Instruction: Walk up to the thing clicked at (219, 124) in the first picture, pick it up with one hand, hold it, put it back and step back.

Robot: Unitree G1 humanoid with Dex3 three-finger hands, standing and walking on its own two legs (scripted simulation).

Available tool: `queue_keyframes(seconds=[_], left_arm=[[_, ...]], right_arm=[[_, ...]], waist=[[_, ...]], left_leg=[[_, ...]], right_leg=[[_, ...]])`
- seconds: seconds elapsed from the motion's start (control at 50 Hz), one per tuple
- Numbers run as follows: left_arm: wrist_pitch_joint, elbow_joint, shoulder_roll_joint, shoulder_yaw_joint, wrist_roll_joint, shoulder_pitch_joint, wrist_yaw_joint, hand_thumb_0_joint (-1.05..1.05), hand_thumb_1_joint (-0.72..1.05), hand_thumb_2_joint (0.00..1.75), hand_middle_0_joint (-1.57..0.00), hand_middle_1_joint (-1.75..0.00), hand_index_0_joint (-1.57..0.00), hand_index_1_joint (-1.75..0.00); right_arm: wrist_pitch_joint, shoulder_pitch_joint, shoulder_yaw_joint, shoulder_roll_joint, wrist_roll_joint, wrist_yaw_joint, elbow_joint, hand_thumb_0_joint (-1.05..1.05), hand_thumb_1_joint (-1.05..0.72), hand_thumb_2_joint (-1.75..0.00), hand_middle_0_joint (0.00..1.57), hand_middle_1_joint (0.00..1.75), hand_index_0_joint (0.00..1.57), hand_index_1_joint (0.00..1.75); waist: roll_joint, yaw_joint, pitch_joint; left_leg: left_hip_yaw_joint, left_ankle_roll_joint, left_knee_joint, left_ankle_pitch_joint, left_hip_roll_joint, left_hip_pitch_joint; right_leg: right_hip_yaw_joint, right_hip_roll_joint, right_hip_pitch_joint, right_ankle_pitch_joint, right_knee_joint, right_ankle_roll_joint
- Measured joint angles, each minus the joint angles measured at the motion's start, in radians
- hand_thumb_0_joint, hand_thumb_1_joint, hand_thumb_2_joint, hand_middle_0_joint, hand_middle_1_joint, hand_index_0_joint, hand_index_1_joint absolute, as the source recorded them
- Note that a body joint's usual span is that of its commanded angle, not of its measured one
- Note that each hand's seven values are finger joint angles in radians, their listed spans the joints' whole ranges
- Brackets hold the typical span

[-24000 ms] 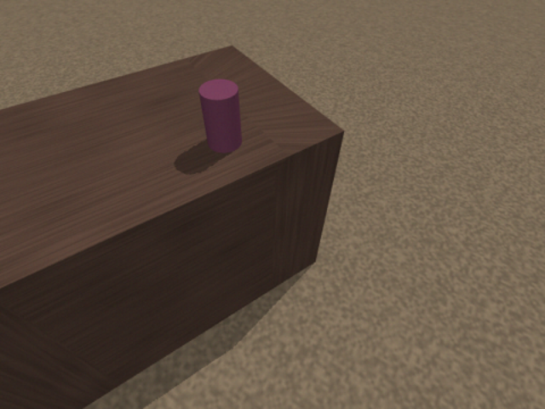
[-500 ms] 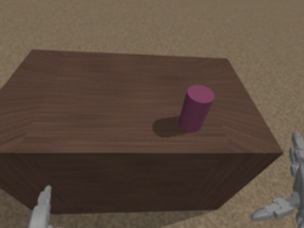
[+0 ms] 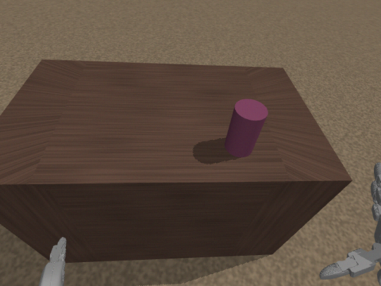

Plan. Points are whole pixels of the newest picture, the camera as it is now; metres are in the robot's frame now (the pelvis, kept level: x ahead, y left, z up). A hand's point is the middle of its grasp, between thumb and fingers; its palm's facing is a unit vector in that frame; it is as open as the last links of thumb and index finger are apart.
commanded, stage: home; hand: right
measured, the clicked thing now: (244, 129) +0.51 -0.18 +0.01
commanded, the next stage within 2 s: none
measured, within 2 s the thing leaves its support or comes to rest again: neither
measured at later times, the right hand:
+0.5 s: hand (271, 266) +0.17 -0.19 -0.08, palm faces +0.07 +0.97 -0.22, open 17.5 cm
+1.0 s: hand (262, 252) +0.21 -0.18 -0.10, palm faces +0.02 +0.96 -0.26, open 17.4 cm
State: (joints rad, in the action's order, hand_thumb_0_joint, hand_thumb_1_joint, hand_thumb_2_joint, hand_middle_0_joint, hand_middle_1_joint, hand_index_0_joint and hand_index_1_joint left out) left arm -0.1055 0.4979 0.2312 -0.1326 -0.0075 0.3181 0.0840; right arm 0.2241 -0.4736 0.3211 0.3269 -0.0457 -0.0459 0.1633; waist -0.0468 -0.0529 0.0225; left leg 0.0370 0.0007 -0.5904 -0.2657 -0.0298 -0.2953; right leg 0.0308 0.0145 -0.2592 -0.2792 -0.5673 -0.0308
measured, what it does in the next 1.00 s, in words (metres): stands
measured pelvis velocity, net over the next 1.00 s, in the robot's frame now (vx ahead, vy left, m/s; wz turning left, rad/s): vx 0.03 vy -0.01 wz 0.02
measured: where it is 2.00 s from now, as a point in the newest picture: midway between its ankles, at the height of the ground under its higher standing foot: outside the picture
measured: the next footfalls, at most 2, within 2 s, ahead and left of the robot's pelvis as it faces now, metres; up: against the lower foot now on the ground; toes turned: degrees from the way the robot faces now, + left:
none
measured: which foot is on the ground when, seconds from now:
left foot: down 0.00-1.00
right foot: down 0.00-1.00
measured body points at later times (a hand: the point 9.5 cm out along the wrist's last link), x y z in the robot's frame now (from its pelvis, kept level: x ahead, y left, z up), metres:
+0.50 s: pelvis +0.01 -0.01 +0.00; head +0.04 -0.01 +0.45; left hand +0.18 +0.23 -0.08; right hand +0.17 -0.24 -0.06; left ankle +0.03 +0.12 -0.73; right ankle +0.02 -0.14 -0.73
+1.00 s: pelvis +0.03 -0.01 +0.01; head +0.06 +0.00 +0.45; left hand +0.17 +0.24 -0.11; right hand +0.20 -0.23 -0.08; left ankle +0.03 +0.12 -0.73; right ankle +0.02 -0.14 -0.73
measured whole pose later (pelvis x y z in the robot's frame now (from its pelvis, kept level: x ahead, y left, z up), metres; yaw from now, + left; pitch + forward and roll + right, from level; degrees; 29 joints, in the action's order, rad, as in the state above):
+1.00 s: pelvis +0.03 -0.01 +0.01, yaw +1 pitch +1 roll +0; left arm -0.04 0.71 0.22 0.00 0.03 0.20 0.04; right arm 0.10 -0.20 -0.01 0.19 0.03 -0.08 -0.60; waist 0.00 0.00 0.04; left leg 0.02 -0.01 -0.53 -0.27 -0.02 -0.27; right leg 0.01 0.02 -0.23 -0.30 -0.52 -0.02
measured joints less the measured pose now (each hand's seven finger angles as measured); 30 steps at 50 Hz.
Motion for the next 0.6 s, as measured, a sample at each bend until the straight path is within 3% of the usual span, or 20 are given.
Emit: queue_keyframes(seconds=[0.12,0.24,0.38,0.48,0.6], left_arm=[[-0.020,-0.001,-0.025,0.042,-0.006,-0.013,-0.006,-0.01,-0.42,0.19,-0.09,-0.11,-0.09,-0.11],[-0.027,0.064,-0.080,0.109,-0.003,-0.073,-0.027,-0.01,-0.11,0.42,-0.12,-0.17,-0.13,-0.17],[-0.027,0.095,-0.068,0.088,0.006,-0.104,-0.025,-0.01,0.36,0.64,-0.16,-0.23,-0.16,-0.23],[-0.022,0.109,-0.044,0.109,-0.002,-0.122,-0.005,0.00,0.65,0.78,-0.18,-0.27,-0.18,-0.27],[-0.014,0.123,-0.063,0.140,0.008,-0.134,-0.010,0.00,0.82,0.86,-0.19,-0.29,-0.20,-0.29]], right_arm=[[0.032,-0.010,-0.035,-0.027,0.008,0.011,-0.037,-0.01,0.55,-0.06,0.06,0.07,0.06,0.07],[0.013,-0.010,-0.113,-0.075,0.011,0.017,-0.160,-0.01,0.54,-0.07,0.06,0.06,0.06,0.06],[-0.049,0.018,-0.233,-0.131,0.035,0.022,-0.360,-0.01,0.53,-0.07,0.06,0.06,0.06,0.06],[-0.074,0.113,-0.278,-0.138,0.044,0.008,-0.537,-0.01,0.54,-0.06,0.06,0.06,0.06,0.06],[-0.102,0.212,-0.312,-0.153,0.055,0.001,-0.671,-0.01,0.54,-0.06,0.06,0.06,0.06,0.06]], waist=[[0.019,0.002,-0.007],[0.028,0.010,0.012],[0.023,0.035,0.037],[0.053,0.052,0.042],[0.074,0.062,0.027]], left_leg=[[-0.002,-0.005,0.029,0.008,-0.003,0.030],[-0.005,-0.008,0.050,0.018,-0.001,0.037],[-0.006,-0.016,0.063,0.024,-0.009,0.031],[-0.007,-0.012,0.061,0.023,-0.003,0.019],[-0.009,-0.006,0.069,0.024,0.009,0.011]], right_leg=[[-0.003,-0.003,0.028,0.004,0.024,0.006],[-0.007,-0.002,0.032,0.008,0.035,0.009],[-0.007,-0.009,0.023,0.013,0.044,0.016],[-0.009,-0.004,0.012,0.011,0.042,0.013],[-0.011,0.009,0.002,0.004,0.041,0.006]])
